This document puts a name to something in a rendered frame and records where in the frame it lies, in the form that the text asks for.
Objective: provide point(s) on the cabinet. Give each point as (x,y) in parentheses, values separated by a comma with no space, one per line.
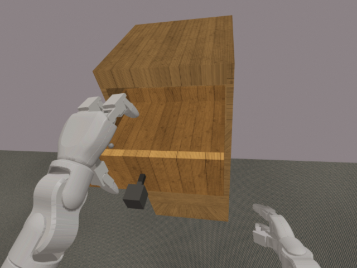
(185,53)

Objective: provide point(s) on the robot left forearm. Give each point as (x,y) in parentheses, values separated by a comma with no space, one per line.
(53,224)

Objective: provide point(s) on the drawer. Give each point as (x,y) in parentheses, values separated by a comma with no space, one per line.
(177,140)

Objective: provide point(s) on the robot right hand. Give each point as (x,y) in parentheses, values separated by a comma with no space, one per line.
(278,227)

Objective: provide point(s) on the handle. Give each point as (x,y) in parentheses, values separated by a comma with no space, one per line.
(136,194)

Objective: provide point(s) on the robot right forearm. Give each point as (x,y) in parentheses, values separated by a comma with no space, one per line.
(293,254)

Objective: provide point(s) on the robot left hand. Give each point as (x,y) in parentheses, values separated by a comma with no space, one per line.
(86,135)

